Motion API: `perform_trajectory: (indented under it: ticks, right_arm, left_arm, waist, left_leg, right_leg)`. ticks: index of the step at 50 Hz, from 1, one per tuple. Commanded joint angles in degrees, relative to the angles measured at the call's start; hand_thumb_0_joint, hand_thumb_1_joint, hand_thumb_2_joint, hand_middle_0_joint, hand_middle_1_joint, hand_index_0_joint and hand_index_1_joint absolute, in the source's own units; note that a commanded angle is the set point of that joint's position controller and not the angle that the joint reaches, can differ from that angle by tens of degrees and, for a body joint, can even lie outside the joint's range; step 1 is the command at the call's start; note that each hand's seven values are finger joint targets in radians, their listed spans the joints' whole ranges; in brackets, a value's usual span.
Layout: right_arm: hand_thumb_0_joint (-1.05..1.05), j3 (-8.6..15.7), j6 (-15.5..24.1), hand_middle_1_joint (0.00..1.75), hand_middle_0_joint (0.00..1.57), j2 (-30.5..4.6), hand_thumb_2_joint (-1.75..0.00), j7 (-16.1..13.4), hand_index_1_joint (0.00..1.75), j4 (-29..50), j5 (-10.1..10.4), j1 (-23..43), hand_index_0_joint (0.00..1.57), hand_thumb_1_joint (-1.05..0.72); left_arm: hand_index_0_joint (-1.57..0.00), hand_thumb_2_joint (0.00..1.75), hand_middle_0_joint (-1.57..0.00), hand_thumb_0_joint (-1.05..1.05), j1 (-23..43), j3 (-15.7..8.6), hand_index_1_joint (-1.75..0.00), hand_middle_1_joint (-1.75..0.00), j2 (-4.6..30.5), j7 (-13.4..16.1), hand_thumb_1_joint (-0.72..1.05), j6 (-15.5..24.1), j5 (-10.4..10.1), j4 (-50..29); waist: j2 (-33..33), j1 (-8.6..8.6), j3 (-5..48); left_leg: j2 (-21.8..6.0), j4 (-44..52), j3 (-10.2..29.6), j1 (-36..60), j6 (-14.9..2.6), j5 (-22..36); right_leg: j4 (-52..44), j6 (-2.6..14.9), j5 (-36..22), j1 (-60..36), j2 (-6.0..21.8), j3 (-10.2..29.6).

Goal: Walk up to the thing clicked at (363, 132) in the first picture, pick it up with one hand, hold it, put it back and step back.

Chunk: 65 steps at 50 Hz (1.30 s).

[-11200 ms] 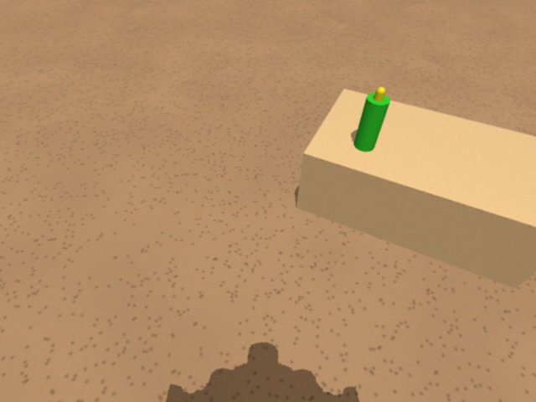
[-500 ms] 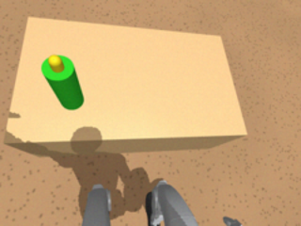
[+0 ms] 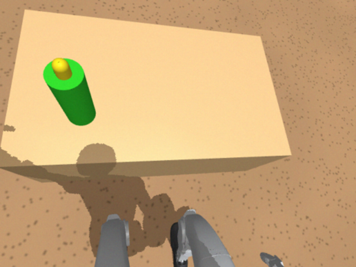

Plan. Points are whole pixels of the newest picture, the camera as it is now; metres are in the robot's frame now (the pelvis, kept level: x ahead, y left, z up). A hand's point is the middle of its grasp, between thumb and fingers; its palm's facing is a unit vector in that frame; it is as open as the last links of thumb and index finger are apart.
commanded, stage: go down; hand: left
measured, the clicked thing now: (72, 92) +0.56 +0.22 -0.17
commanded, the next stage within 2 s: none
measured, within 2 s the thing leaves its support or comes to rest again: neither
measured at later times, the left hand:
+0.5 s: hand out of the picture +0.47 +0.43 +0.09, palm faces +0.37 -0.93 -0.01, open 17.4 cm
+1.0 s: hand out of the picture +0.47 +0.43 +0.08, palm faces +0.37 -0.93 -0.01, open 17.4 cm
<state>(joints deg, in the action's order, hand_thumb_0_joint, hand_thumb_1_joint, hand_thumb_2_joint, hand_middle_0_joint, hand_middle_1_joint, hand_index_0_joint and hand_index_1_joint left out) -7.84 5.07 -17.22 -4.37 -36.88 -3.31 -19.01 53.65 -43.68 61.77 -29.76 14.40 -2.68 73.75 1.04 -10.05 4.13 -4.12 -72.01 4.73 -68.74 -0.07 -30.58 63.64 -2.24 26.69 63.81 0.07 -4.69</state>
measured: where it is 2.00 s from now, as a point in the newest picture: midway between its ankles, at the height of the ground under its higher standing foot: (150, 260)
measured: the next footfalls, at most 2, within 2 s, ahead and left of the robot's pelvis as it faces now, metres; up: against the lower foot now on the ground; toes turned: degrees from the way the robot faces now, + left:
none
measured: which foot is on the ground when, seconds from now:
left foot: down 0.00-1.00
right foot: down 0.00-1.00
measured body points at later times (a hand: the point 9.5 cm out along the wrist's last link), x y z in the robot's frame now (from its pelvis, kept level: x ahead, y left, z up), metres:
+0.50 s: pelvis +0.00 +0.00 -0.01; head +0.18 +0.07 +0.40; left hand +0.45 +0.48 +0.10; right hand +0.03 -0.27 -0.09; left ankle +0.02 +0.11 -0.63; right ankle +0.03 -0.16 -0.63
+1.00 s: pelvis +0.00 +0.00 -0.01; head +0.19 +0.08 +0.39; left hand +0.45 +0.48 +0.08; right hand +0.03 -0.27 -0.09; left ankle +0.02 +0.11 -0.63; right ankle +0.03 -0.16 -0.63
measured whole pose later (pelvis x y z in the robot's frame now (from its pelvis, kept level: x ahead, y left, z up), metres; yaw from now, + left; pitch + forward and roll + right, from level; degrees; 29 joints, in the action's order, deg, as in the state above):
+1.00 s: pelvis +0.00 +0.00 -0.01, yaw -1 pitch +28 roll -8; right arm -8.3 2.7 -17.1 -3.5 -36.1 -3.3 -18.6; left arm 56.3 -44.0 62.6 -26.9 15.8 -2.1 74.2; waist 1.0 -10.9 4.0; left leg -4.2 -74.2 5.0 -71.9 -0.4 -31.1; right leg 65.2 -2.4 26.9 66.7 -0.1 -4.8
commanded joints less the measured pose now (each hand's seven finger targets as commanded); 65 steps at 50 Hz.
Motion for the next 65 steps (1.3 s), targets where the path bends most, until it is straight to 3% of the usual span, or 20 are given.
perform_trajectory:
  ticks: [1,2,4,6,9,16,17,18,21,27,29,32,35,39,42,45,55,57,61,65]
  right_arm:
    - [0.00,5.0,0.4,0.30,0.20,-13.5,-0.90,-0.9,0.30,0.9,-0.1,-12.0,0.20,-0.89]
    - [0.00,5.0,0.4,0.30,0.20,-13.7,-0.90,-1.0,0.30,1.6,0.1,-11.2,0.20,-0.88]
    - [0.00,4.8,0.2,0.30,0.20,-13.3,-0.90,-1.0,0.30,1.5,-0.1,-11.6,0.20,-0.89]
    - [0.00,4.7,0.1,0.30,0.20,-13.5,-0.90,-1.0,0.30,0.8,0.0,-11.9,0.20,-0.89]
    - [0.00,4.7,0.0,0.30,0.20,-14.0,-0.90,-0.8,0.30,1.4,-0.1,-11.9,0.20,-0.89]
    - [0.00,4.5,-0.5,0.30,0.20,-13.4,-0.90,-0.6,0.30,2.1,-0.1,-11.3,0.20,-0.88]
    - [0.00,4.5,-0.6,0.30,0.20,-13.3,-0.90,-0.7,0.30,1.5,-0.1,-11.9,0.20,-0.89]
    - [0.00,4.7,-0.6,0.30,0.20,-13.6,-0.90,-0.6,0.30,1.9,0.0,-11.5,0.20,-0.89]
    - [0.00,4.6,-0.7,0.30,0.20,-13.6,-0.90,-0.6,0.30,2.3,0.1,-11.2,0.20,-0.88]
    - [0.00,4.6,-1.0,0.30,0.20,-13.5,-0.90,-0.5,0.30,2.0,0.3,-11.5,0.20,-0.89]
    - [0.00,4.6,-1.0,0.30,0.20,-13.7,-0.89,-0.4,0.30,2.3,0.2,-11.4,0.20,-0.88]
    - [0.00,4.5,-1.1,0.30,0.20,-13.3,-0.90,-0.4,0.30,1.9,0.1,-11.9,0.20,-0.89]
    - [0.00,4.6,-1.2,0.30,0.20,-13.4,-0.90,-0.5,0.30,1.4,0.2,-11.9,0.20,-0.89]
    - [0.00,4.6,-1.4,0.30,0.20,-13.5,-0.90,-0.4,0.30,2.1,0.2,-11.2,0.20,-0.88]
    - [0.00,4.5,-1.6,0.30,0.20,-13.4,-0.90,-0.3,0.30,1.1,0.0,-12.1,0.20,-0.89]
    - [0.00,4.5,-1.8,0.30,0.20,-13.4,-0.90,-0.3,0.30,1.5,-0.1,-11.5,0.20,-0.88]
    - [0.00,4.4,-2.5,0.30,0.20,-13.4,-0.89,0.0,0.30,1.4,-0.3,-11.7,0.20,-0.89]
    - [0.00,4.2,-2.6,0.30,0.20,-13.4,-0.89,0.1,0.30,2.1,-0.2,-11.3,0.20,-0.88]
    - [0.00,4.5,-3.1,0.30,0.20,-13.3,-0.90,0.2,0.30,1.7,-0.2,-11.8,0.20,-0.89]
    - [0.00,4.5,-3.4,0.30,0.20,-13.3,-0.89,0.3,0.30,2.2,0.0,-11.3,0.20,-0.89]
  left_arm:
    - [-0.04,0.09,-0.06,0.00,17.8,-1.5,-0.07,-0.05,23.5,0.1,-0.54,4.1,-1.7,-12.2]
    - [-0.05,0.09,-0.06,0.00,17.2,-2.3,-0.07,-0.05,24.7,0.2,-0.53,4.1,-1.5,-11.4]
    - [-0.05,0.09,-0.07,0.00,18.6,-1.6,-0.07,-0.05,24.0,0.3,-0.53,4.4,-1.7,-12.7]
    - [-0.05,0.09,-0.06,0.00,16.9,-1.5,-0.07,-0.06,23.0,0.1,-0.53,4.3,-1.8,-10.9]
    - [-0.04,0.09,-0.06,0.00,17.5,-2.4,-0.07,-0.05,24.6,0.4,-0.53,4.5,-1.6,-11.7]
    - [-0.05,0.08,-0.06,0.00,19.5,-2.7,-0.07,-0.05,25.9,1.4,-0.54,4.7,-1.3,-13.2]
    - [-0.05,0.09,-0.06,0.00,19.3,-2.1,-0.07,-0.06,24.4,1.4,-0.55,4.4,-1.2,-11.8]
    - [-0.05,0.08,-0.06,0.00,20.0,-2.3,-0.07,-0.05,25.3,1.6,-0.54,4.5,-1.1,-13.7]
    - [-0.05,0.08,-0.06,0.00,18.9,-2.5,-0.07,-0.05,25.8,1.9,-0.54,4.0,-0.6,-12.0]
    - [-0.05,0.08,-0.06,0.00,16.9,-1.1,-0.07,-0.05,23.0,1.6,-0.54,4.1,-1.0,-9.8]
    - [-0.06,0.07,-0.07,0.00,19.7,-2.4,-0.06,-0.04,25.6,1.8,-0.53,4.8,-1.1,-13.1]
    - [-0.05,0.07,-0.07,0.00,19.4,-1.9,-0.06,-0.05,24.7,1.7,-0.55,4.9,-1.3,-13.2]
    - [-0.05,0.07,-0.07,0.00,18.3,-1.1,-0.06,-0.05,22.9,1.8,-0.53,4.6,-1.3,-11.5]
    - [-0.05,0.08,-0.06,0.00,20.0,-2.4,-0.06,-0.05,25.7,2.5,-0.52,5.2,-0.9,-14.1]
    - [-0.05,0.08,-0.06,0.00,18.5,-1.4,-0.06,-0.05,22.9,2.4,-0.53,4.8,-1.1,-11.7]
    - [-0.05,0.08,-0.06,0.00,20.0,-1.3,-0.06,-0.05,24.0,2.6,-0.52,5.2,-0.9,-13.0]
    - [-0.05,0.08,-0.06,0.00,20.5,-1.3,-0.06,-0.05,23.2,3.3,-0.52,5.7,-0.7,-11.8]
    - [-0.05,0.08,-0.05,0.00,20.7,-2.4,-0.06,-0.05,25.3,3.8,-0.53,5.8,-0.5,-12.3]
    - [-0.05,0.08,-0.05,0.00,19.4,-1.8,-0.06,-0.05,23.3,3.7,-0.52,5.4,-0.5,-11.3]
    - [-0.05,0.08,-0.05,0.00,18.6,-2.5,-0.07,-0.06,24.3,4.2,-0.53,5.7,-0.3,-12.2]
  waist:
    - [-19.3,1.73,30.2]
    - [-18.6,1.91,29.8]
    - [-18.5,1.58,30.3]
    - [-18.9,1.35,30.4]
    - [-19.7,1.70,31.1]
    - [-19.5,1.67,31.1]
    - [-19.3,0.83,30.9]
    - [-20.7,1.68,31.0]
    - [-20.6,1.58,30.1]
    - [-18.1,0.90,28.1]
    - [-20.2,1.44,29.9]
    - [-18.9,0.95,31.7]
    - [-20.1,1.04,30.0]
    - [-21.2,1.77,31.1]
    - [-20.8,0.99,30.6]
    - [-21.3,1.09,30.1]
    - [-21.3,0.74,31.5]
    - [-20.1,1.16,32.1]
    - [-21.2,1.05,32.0]
    - [-20.2,1.35,31.4]
  left_leg:
    - [0.7,8.3,1.5,30.5,0.40,28.5]
    - [0.6,8.4,1.7,30.3,0.45,27.2]
    - [0.9,8.1,0.9,28.3,-0.02,25.7]
    - [0.5,7.5,1.5,30.2,0.36,29.4]
    - [0.3,7.1,2.2,32.2,0.68,33.2]
    - [0.8,7.7,1.0,27.9,-0.08,26.1]
    - [0.6,7.5,1.4,28.4,0.04,26.8]
    - [0.6,7.9,1.4,29.4,0.24,26.3]
    - [0.4,8.2,1.8,29.3,0.50,26.2]
    - [0.5,7.9,1.6,27.4,0.09,24.3]
    - [0.5,7.6,1.6,28.5,0.35,25.6]
    - [0.7,7.0,1.0,27.6,-0.18,25.8]
    - [0.5,7.3,1.7,29.5,0.46,27.2]
    - [0.6,7.4,1.5,28.9,0.45,26.3]
    - [0.2,6.8,2.1,30.9,0.68,30.5]
    - [0.4,6.9,1.8,30.0,0.58,27.9]
    - [0.1,6.3,2.3,30.4,0.66,29.3]
    - [0.4,6.0,1.7,28.5,0.13,28.0]
    - [0.3,6.0,1.9,30.0,0.44,29.7]
    - [0.4,6.2,1.8,28.1,0.18,27.7]
  right_leg:
    - [-4.9,4.17,-14.4,-6.9,-1.7,0.5]
    - [-4.7,4.13,-13.5,-6.3,-1.8,0.4]
    - [-4.9,3.97,-14.2,-8.7,-1.6,1.0]
    - [-4.2,4.02,-15.2,-6.1,-1.8,0.5]
    - [-3.6,4.12,-16.3,-5.0,-1.9,0.0]
    - [-4.0,3.89,-14.4,-8.4,-1.6,1.2]
    - [-3.8,3.94,-14.6,-7.3,-1.7,0.8]
    - [-3.9,4.01,-13.5,-6.3,-1.7,0.9]
    - [-3.7,4.11,-13.1,-5.7,-1.8,0.5]
    - [-4.1,3.95,-12.6,-5.3,-1.9,0.6]
    - [-3.9,4.01,-12.9,-5.4,-1.7,0.7]
    - [-4.0,3.80,-14.6,-8.4,-1.6,1.1]
    - [-3.7,4.07,-13.7,-5.0,-1.9,0.5]
    - [-3.5,4.19,-13.3,-5.9,-1.7,0.8]
    - [-3.3,4.12,-15.1,-4.2,-1.9,0.2]
    - [-3.7,4.11,-13.6,-3.8,-1.9,0.5]
    - [-2.9,4.08,-14.2,-3.3,-1.9,0.4]
    - [-2.9,3.95,-14.7,-5.5,-1.7,0.8]
    - [-2.8,4.04,-14.8,-4.1,-1.9,0.5]
    - [-2.6,4.04,-14.0,-4.7,-1.8,0.7]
